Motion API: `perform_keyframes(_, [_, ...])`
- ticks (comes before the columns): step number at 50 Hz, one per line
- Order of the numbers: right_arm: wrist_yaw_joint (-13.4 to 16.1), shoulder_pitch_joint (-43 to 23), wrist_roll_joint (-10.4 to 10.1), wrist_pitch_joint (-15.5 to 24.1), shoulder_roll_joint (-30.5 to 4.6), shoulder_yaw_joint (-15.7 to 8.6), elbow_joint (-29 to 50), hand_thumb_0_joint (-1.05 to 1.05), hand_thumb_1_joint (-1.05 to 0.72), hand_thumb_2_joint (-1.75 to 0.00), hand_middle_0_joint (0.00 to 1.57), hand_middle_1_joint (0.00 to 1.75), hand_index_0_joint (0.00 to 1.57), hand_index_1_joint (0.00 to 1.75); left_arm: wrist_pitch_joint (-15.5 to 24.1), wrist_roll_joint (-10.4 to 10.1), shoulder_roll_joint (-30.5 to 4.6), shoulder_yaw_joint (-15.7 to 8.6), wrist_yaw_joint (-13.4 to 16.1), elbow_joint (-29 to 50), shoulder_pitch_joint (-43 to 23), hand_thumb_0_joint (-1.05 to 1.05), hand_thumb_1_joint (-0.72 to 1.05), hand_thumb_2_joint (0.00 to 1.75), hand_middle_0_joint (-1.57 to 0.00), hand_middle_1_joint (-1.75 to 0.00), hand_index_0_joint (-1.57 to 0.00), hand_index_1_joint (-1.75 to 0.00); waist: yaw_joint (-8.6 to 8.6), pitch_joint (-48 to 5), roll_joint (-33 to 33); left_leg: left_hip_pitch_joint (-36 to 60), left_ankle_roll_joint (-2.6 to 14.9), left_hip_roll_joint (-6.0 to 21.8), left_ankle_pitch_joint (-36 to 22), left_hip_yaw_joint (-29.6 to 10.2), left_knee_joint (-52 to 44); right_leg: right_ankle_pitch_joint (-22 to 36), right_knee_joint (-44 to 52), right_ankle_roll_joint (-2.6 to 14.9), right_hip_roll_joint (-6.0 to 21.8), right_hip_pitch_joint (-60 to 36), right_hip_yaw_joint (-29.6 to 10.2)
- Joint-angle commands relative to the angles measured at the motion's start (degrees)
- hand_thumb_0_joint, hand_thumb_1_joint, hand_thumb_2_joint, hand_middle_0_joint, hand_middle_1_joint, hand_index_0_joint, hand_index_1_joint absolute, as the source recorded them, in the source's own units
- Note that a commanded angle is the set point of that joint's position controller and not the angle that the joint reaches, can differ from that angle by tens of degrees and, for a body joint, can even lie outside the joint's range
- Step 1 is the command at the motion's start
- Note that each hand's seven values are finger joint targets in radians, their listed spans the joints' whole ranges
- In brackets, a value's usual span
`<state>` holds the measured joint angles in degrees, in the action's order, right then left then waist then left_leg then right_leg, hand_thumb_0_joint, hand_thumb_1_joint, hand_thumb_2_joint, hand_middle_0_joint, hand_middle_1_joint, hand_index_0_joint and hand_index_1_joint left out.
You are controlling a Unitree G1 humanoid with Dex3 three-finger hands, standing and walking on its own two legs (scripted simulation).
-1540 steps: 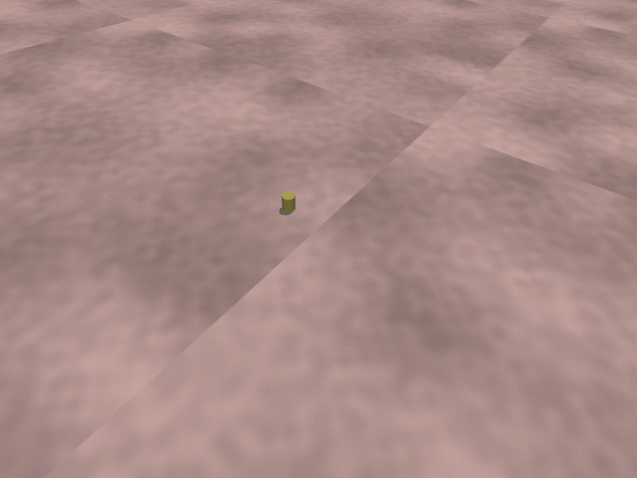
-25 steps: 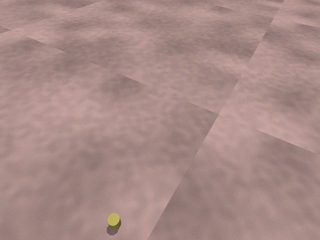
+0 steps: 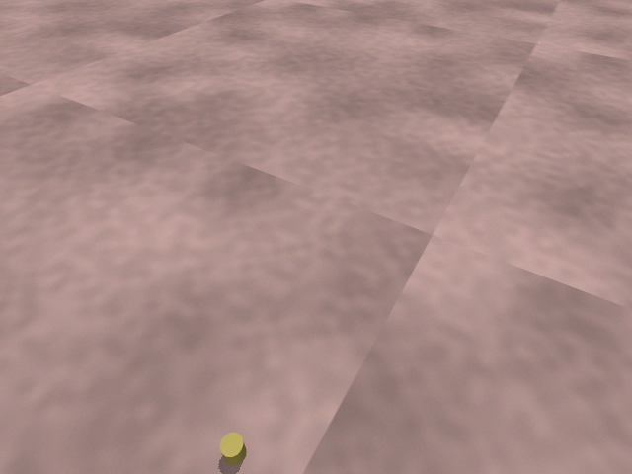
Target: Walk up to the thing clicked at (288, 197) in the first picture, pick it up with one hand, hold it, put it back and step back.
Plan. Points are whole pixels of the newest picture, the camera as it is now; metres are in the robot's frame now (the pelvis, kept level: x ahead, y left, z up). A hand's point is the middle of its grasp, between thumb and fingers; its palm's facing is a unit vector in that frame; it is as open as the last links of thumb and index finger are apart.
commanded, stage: stand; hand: left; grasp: from above
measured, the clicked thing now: (233, 449) +0.41 +0.23 -0.74
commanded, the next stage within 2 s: step back in 1.66 s
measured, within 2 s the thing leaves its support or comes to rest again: neither
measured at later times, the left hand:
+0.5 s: hand out of the picture +0.05 +0.22 -0.16, palm faces -0.01 -0.95 -0.30, open 7.4 cm
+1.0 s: hand out of the picture +0.05 +0.18 -0.17, palm faces -0.01 -0.98 -0.22, open 7.4 cm
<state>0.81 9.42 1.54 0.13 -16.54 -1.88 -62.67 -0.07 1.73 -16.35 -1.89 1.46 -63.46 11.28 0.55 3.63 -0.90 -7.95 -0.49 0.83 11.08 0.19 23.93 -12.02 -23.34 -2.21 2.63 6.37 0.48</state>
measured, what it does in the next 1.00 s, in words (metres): stands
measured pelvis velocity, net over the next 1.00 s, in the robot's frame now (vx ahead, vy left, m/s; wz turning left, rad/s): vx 0.02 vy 0.00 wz -0.03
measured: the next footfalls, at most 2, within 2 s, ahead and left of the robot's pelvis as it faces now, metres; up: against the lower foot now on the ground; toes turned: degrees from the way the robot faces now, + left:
none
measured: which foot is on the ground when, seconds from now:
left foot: down 0.00-1.00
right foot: down 0.00-1.00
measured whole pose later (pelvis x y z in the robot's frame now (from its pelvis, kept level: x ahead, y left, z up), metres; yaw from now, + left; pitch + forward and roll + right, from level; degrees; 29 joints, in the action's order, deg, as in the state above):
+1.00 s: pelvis +0.02 +0.00 +0.00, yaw -2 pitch -3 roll +0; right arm 1.4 11.1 1.0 -0.2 -11.5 -0.1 -67.6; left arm -0.5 1.0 -10.5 -0.9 1.4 -67.7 11.0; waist -0.2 2.7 -0.1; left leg -6.5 -0.9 1.7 11.7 1.6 21.4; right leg -12.1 -20.9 -1.8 1.8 5.7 -0.8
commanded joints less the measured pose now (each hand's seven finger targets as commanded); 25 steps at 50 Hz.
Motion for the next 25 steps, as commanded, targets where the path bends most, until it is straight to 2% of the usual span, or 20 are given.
perform_keyframes(1, [0.7,-1.7,-0.1,0.9,-10.8,-2.0,3.0,0.00,-0.90,-0.90,0.20,0.30,0.20,0.30,1.2,0.0,-11.2,-2.1,0.8,2.7,-2.9,0.00,0.90,0.90,-0.20,-0.30,-0.20,-0.30,-0.53,0.0,1.5,-0.7,1.60,4.4,1.0,-5.2,-5.9,0.3,6.8,2.21,3.7,2.7,-4.5])
perform_keyframes(12, [0.6,-2.6,-0.3,0.9,-11.5,-1.4,1.8,0.00,-0.90,-0.90,0.20,0.30,0.20,0.30,0.9,-0.4,-11.6,-1.9,0.3,1.1,-3.1,0.00,0.90,0.90,-0.20,-0.30,-0.20,-0.30,-0.18,-0.2,-0.2,-1.4,1.70,5.4,3.7,-5.6,-8.0,0.4,7.0,2.67,3.8,1.7,-4.9])
perform_keyframes(15, [0.4,-2.4,-0.5,0.7,-10.1,-0.7,1.2,0.00,-0.90,-0.90,0.20,0.30,0.20,0.30,0.6,-0.4,-10.3,-1.5,0.1,0.2,-2.8,0.00,0.90,0.90,-0.20,-0.30,-0.20,-0.30,-0.10,0.8,-0.3,-2.8,1.42,5.1,6.2,-5.7,-9.0,-1.1,6.6,2.55,3.1,1.8,-4.4])
perform_keyframes(17, [0.5,-2.7,-0.5,0.7,-10.3,-0.7,1.2,0.00,-0.90,-0.90,0.20,0.30,0.20,0.30,0.6,-0.5,-9.5,-1.2,0.1,0.2,-2.8,0.00,0.90,0.90,-0.20,-0.30,-0.20,-0.30,-0.15,-0.4,-0.1,-1.3,1.55,5.2,4.0,-5.2,-8.0,0.6,7.0,2.77,3.3,2.0,-4.6])
perform_keyframes(19, [0.5,-2.4,-0.5,0.8,-10.5,-0.7,1.2,0.00,-0.90,-0.90,0.20,0.30,0.20,0.30,0.7,-0.5,-10.3,-1.4,0.1,0.5,-3.4,0.00,0.90,0.90,-0.20,-0.30,-0.20,-0.30,-0.32,-0.7,0.4,-0.8,1.29,5.0,1.7,-4.8,-7.8,1.3,6.8,2.89,3.5,2.0,-4.8])
perform_keyframes(22, [0.5,-1.7,-0.7,0.7,-8.6,-0.1,0.3,0.00,-0.90,-0.90,0.20,0.30,0.20,0.30,0.6,-0.8,-8.6,-1.0,0.0,-0.2,-3.1,0.00,0.90,0.90,-0.20,-0.30,-0.20,-0.30,-0.44,-1.1,0.8,0.1,1.48,5.1,0.4,-4.5,-7.5,2.8,6.5,2.90,3.4,2.2,-4.7])
perform_keyframes(25, [0.5,-1.5,-0.6,0.7,-8.8,-0.1,0.1,0.00,-0.90,-0.90,0.20,0.30,0.20,0.30,0.7,-0.8,-8.2,-0.8,0.1,-0.4,-2.3,0.00,0.90,0.90,-0.20,-0.30,-0.20,-0.30,-0.28,-2.4,1.1,1.7,1.49,5.1,-3.4,-3.9,-6.5,5.7,6.7,2.77,3.7,1.6,-4.8])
